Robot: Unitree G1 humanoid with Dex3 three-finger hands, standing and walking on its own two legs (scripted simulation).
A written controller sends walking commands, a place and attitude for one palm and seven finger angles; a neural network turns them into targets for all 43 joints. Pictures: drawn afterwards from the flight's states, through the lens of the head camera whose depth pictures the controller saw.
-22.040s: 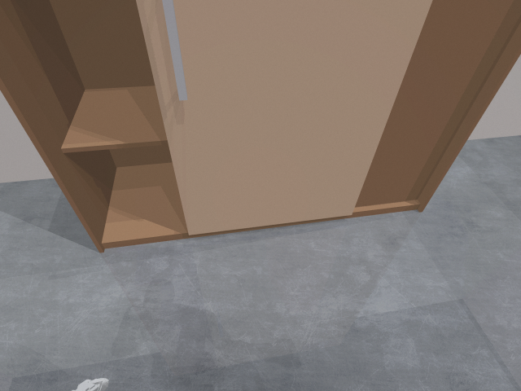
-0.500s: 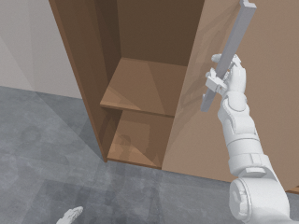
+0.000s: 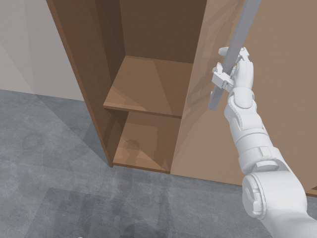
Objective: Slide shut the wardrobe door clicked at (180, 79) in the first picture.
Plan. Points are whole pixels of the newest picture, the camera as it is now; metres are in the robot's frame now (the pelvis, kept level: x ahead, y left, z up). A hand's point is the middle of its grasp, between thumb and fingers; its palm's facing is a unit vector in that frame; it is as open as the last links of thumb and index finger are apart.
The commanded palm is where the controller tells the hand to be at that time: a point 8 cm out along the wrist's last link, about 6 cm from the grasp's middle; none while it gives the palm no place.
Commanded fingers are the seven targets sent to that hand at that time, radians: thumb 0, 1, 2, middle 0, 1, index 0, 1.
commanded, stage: step sideways, sliding the door along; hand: right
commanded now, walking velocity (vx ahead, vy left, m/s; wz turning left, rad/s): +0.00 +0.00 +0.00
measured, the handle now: (227, 59) +0.53 -0.13 +0.18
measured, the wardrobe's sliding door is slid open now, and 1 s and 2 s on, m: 0.38 0.37 0.16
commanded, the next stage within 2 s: none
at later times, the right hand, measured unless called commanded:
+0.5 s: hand (216, 76) +0.48 -0.10 +0.16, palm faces +0.16 +0.98 -0.12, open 6.2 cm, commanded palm +0.46 -0.09 +0.17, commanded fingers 0.00 -0.90 -0.90 0.45 1.40 0.45 1.40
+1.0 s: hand (209, 73) +0.49 -0.08 +0.16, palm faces +0.43 +0.90 -0.11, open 6.5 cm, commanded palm +0.46 -0.04 +0.17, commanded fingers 0.00 -0.90 -0.90 0.45 1.40 0.45 1.40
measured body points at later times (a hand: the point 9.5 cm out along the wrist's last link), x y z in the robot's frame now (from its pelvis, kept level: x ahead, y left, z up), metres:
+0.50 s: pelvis +0.02 +0.04 +0.00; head +0.08 +0.07 +0.44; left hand +0.13 +0.27 -0.15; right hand +0.46 -0.15 +0.17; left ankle -0.01 +0.10 -0.73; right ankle +0.00 -0.10 -0.70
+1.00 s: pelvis +0.10 +0.18 -0.01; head +0.20 +0.17 +0.43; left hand +0.35 +0.33 -0.13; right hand +0.46 -0.13 +0.17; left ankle +0.19 +0.32 -0.73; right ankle +0.04 -0.03 -0.70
